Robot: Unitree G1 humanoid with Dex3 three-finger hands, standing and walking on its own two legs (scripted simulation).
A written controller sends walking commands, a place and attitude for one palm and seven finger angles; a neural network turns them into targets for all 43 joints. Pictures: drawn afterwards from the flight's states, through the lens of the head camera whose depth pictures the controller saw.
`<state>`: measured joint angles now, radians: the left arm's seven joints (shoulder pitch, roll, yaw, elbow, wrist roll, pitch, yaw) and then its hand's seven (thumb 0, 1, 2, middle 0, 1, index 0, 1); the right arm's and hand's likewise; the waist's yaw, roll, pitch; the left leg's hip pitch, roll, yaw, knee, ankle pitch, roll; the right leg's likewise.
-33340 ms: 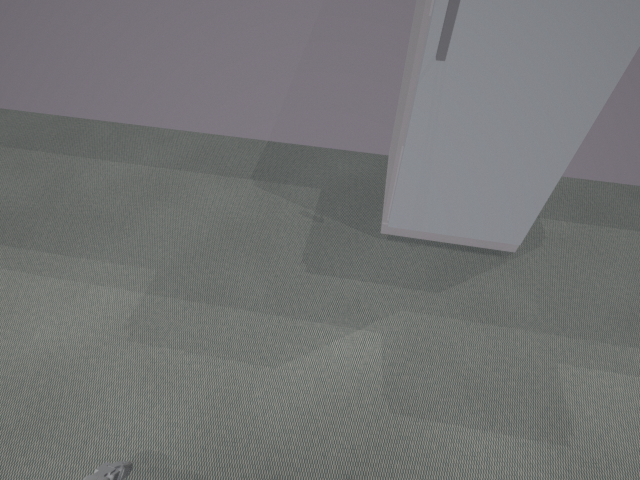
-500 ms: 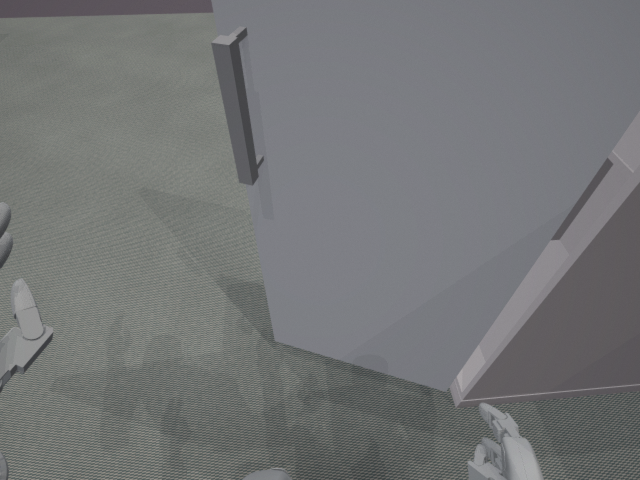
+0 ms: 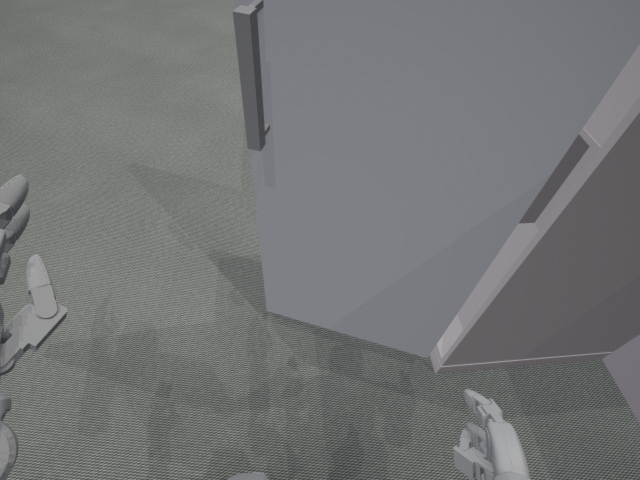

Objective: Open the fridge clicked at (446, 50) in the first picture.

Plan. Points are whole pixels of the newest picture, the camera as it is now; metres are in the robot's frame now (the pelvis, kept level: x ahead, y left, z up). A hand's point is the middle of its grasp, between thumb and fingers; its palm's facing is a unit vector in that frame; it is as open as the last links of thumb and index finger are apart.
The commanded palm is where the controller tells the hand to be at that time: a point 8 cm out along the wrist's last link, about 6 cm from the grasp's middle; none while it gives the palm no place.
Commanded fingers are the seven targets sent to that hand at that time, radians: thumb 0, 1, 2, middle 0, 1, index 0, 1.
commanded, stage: stop stepping back and stand still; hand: left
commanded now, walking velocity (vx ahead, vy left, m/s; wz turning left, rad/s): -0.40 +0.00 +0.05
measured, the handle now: (256, 81) +0.65 +0.18 +0.15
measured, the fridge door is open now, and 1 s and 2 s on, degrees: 68 68 68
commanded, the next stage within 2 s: let the arm hang, fingers relaxed in 0.76 s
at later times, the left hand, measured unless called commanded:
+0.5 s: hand out of the picture +0.08 +0.28 +0.16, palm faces +0.52 -0.78 -0.35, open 7.4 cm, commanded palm +0.02 +0.31 +0.18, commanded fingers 0.00 0.90 0.90 -0.20 -0.30 -0.20 -0.30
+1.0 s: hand out of the picture +0.07 +0.28 -0.02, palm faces +0.22 -0.87 -0.44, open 7.4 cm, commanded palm none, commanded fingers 0.00 0.90 0.90 -0.20 -0.30 -0.20 -0.30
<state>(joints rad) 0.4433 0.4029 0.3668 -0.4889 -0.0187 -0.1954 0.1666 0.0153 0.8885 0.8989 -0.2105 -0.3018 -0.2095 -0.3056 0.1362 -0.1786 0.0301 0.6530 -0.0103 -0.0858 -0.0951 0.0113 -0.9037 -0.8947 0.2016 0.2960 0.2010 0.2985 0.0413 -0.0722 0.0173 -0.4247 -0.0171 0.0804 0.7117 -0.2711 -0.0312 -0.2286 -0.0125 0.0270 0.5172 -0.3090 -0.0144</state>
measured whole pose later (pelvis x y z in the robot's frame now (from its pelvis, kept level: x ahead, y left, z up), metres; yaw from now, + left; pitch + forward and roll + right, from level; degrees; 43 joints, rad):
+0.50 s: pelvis -0.11 +0.01 -0.01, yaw +2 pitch -2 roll +0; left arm 0.47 0.37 0.39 -0.42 -0.03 -0.17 0.19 0.01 0.89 0.90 -0.21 -0.30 -0.21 -0.31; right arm 0.30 -0.24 -0.02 0.70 -0.01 -0.09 -0.11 0.01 -0.90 -0.89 0.20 0.30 0.20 0.30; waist -0.01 -0.02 -0.05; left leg -0.28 0.02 0.05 0.60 -0.38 0.03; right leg -0.31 -0.01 -0.07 0.60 -0.29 -0.03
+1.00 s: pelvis -0.14 +0.02 -0.02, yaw +5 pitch +0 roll +1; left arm 0.26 0.35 0.16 0.26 0.02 0.01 0.03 0.00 0.90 0.90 -0.20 -0.30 -0.20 -0.30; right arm 0.19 -0.27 -0.02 0.77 -0.04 -0.03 0.00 0.01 -0.90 -0.89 0.20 0.30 0.20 0.30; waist -0.05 0.04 -0.04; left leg -0.40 -0.02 0.03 0.65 -0.25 0.03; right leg -0.43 -0.02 0.04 0.91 -0.51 0.01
